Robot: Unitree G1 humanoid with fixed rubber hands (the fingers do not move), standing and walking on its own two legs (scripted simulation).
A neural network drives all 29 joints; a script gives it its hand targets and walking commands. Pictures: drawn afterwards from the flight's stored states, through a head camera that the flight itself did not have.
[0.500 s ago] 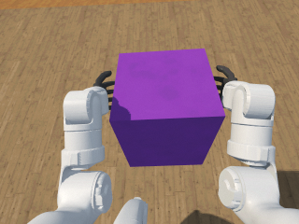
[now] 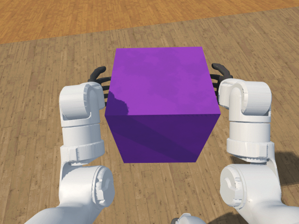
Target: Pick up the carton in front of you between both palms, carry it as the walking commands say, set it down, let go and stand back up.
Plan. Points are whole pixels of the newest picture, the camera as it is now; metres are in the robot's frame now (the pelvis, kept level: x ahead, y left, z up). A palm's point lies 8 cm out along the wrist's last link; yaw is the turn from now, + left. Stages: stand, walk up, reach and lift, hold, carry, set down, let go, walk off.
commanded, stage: carry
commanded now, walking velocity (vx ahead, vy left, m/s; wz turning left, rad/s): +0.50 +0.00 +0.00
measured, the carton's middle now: (159, 110) +0.39 -0.03 +0.11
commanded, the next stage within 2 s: none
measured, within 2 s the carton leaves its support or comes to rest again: neither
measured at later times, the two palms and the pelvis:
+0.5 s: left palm (97, 26) +0.69 +0.15 +0.21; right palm (186, 24) +0.67 -0.15 +0.21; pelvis +0.31 +0.01 +0.05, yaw +0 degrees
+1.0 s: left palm out of the picture +0.96 +0.17 +0.28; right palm out of the picture +1.01 -0.13 +0.28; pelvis +0.61 -0.03 +0.12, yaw +1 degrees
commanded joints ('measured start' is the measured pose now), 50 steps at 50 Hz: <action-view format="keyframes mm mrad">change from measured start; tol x32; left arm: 1 -574 -941 -559 100 -340 -29 -179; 50 -933 -1127 -671 -158 -618 -37 -231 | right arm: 1 -743 1087 598 -7 436 12 283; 50 -697 990 466 -49 275 6 200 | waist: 1 177 -106 -600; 19 58 -180 -417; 22 -47 292 -611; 37 46 109 -436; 41 193 -356 -588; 50 149 -114 -436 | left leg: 1 -242 49 25 397 514 18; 2 -539 -104 -16 616 57 -22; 5 -677 -30 -129 896 80 9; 14 -653 12 -45 501 153 8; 20 192 -159 144 93 263 82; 22 555 270 -813 -182 95 316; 36 180 173 -167 -171 510 169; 39 -72 99 13 230 800 61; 41 -582 -136 -51 734 27 -24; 50 -683 0 -73 690 131 19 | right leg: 1 860 -116 253 -188 -153 -90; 3 949 -336 806 -344 -10 -258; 20 419 -152 -3 29 791 -29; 22 -79 93 57 549 -169 64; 24 -214 27 185 807 -168 18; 32 -205 -36 103 393 -110 10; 38 447 112 -156 -95 70 -15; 41 980 -317 836 -359 -4 -279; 50 752 -257 406 -336 147 -190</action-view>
